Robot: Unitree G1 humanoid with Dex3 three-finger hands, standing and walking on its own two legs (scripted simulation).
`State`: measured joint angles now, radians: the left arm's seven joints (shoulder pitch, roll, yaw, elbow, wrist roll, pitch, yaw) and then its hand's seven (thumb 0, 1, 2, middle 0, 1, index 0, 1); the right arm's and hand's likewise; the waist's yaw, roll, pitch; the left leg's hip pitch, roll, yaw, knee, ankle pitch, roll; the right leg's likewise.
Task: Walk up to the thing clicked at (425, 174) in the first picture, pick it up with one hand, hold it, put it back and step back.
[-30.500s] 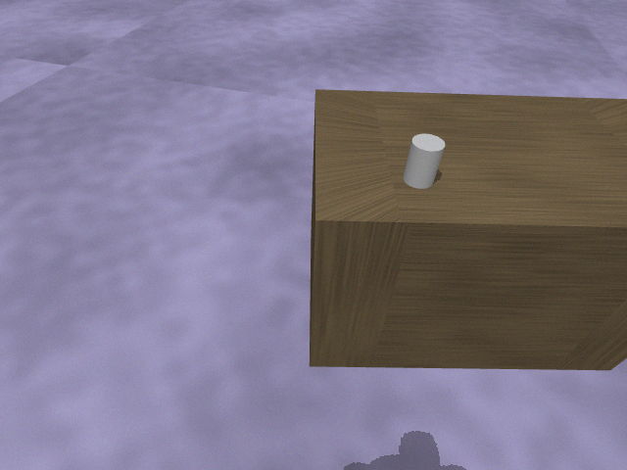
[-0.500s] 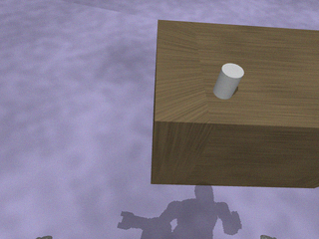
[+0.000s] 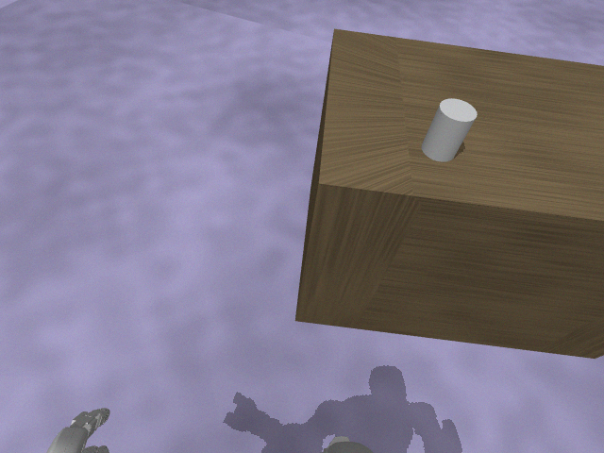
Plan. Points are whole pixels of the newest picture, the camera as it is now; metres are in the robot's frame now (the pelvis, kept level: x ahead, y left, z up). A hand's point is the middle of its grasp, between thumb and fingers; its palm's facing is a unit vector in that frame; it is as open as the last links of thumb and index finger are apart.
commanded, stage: step back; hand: right
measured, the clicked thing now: (447, 131) +0.74 -0.27 +0.00
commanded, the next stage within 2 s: none
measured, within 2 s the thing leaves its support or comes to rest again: neither
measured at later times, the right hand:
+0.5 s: hand out of the picture -0.05 -0.33 -0.14, palm faces +0.04 +0.92 -0.39, open 7.4 cm
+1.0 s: hand out of the picture -0.19 -0.34 -0.12, palm faces -0.08 +0.89 -0.45, open 7.4 cm
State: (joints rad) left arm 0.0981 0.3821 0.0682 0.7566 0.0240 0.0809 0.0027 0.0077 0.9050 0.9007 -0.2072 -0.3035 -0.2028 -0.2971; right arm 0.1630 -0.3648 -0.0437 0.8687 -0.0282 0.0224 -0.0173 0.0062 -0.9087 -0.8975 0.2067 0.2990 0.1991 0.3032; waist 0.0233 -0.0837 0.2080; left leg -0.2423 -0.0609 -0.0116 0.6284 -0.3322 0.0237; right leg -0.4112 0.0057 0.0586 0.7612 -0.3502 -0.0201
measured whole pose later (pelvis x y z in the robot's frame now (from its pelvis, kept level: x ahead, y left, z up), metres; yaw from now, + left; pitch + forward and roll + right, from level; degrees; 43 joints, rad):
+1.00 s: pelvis -0.32 -0.07 +0.01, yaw +0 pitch -1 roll -1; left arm 0.15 0.38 0.06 0.81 0.01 0.07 0.01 0.01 0.91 0.90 -0.21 -0.30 -0.20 -0.30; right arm 0.14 -0.38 -0.04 0.83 -0.04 0.04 -0.02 0.01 -0.90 -0.90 0.21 0.30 0.20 0.30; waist 0.02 -0.03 0.15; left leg -0.35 0.03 -0.01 0.59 -0.23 0.02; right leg -0.36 0.06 0.10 1.02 -0.52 0.02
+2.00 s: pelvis -0.38 -0.07 +0.00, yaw +4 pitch -3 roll +1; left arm 0.18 0.38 0.04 0.98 0.01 -0.01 0.00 0.01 0.90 0.90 -0.21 -0.30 -0.20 -0.30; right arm 0.15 -0.37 -0.06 1.00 -0.03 -0.01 0.00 0.01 -0.91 -0.90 0.21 0.30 0.20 0.30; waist 0.04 -0.03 0.12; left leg -0.29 0.00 0.02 0.58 -0.23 -0.01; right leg -0.23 -0.07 -0.02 0.68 -0.38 0.01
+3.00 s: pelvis -0.37 -0.07 +0.03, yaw +2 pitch -2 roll +0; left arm 0.11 0.35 0.00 1.13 0.01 -0.01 -0.01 0.01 0.91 0.90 -0.21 -0.30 -0.20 -0.30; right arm 0.11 -0.34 -0.01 1.16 -0.01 -0.01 0.01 0.01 -0.91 -0.90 0.21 0.30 0.20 0.30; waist -0.01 -0.01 0.05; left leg -0.16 0.04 0.05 0.32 -0.13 -0.02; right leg -0.07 -0.01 0.00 0.32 -0.21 0.01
